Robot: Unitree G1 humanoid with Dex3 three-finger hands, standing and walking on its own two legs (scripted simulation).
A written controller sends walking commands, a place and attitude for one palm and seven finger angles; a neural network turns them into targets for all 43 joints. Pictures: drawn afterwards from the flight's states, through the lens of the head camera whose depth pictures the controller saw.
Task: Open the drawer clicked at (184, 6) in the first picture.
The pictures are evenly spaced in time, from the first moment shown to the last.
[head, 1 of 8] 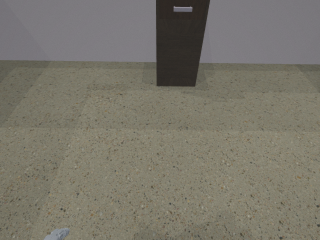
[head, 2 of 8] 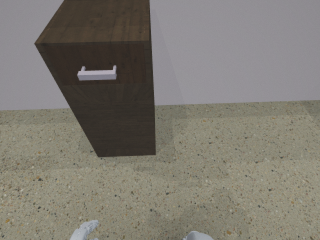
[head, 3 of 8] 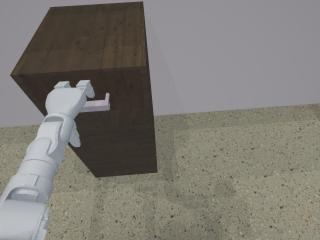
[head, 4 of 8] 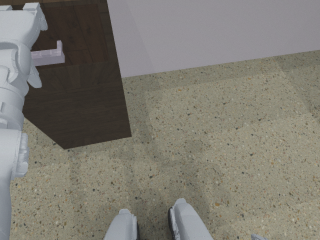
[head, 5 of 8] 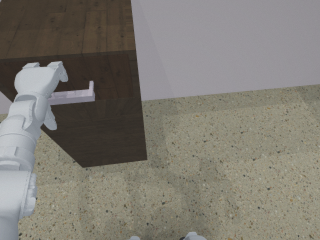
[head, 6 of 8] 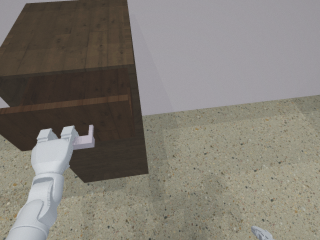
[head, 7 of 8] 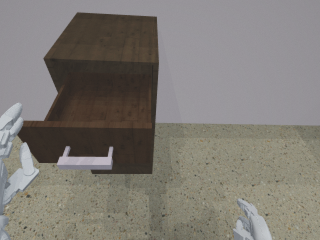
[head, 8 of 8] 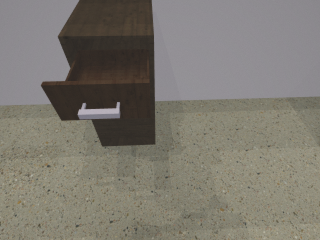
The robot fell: no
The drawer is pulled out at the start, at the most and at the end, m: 0.00 0.30 0.30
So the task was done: yes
